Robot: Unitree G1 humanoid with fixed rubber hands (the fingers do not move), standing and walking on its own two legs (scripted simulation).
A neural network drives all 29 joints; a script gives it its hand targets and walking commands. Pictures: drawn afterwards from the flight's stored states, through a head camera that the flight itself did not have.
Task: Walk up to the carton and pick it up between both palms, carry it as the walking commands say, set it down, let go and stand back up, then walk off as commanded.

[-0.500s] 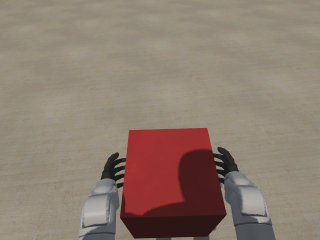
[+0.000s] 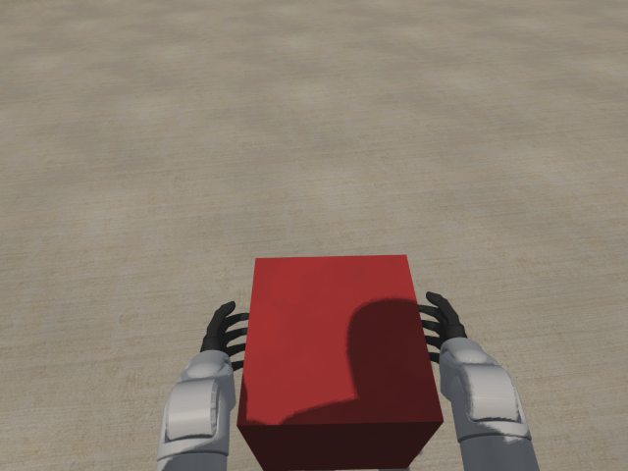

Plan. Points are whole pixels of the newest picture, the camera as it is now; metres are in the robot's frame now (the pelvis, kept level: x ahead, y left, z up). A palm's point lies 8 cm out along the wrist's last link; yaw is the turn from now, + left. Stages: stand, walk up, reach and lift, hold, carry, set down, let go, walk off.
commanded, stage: carry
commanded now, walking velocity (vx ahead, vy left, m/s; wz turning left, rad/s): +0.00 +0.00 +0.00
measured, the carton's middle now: (333, 366) +0.29 +0.00 -0.03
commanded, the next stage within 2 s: hold in 0.26 s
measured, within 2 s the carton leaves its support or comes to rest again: neither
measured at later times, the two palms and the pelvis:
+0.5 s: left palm (227, 359) +0.27 +0.13 +0.04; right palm (467, 358) +0.25 -0.17 +0.04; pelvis -0.01 +0.00 +0.00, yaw -2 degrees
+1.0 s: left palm (222, 362) +0.26 +0.14 +0.04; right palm (460, 346) +0.27 -0.16 +0.04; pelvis -0.04 -0.02 -0.01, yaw +0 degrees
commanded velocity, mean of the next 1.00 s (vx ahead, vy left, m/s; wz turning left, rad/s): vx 0.00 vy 0.00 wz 0.00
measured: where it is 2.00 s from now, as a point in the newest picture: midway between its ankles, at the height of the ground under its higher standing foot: outside the picture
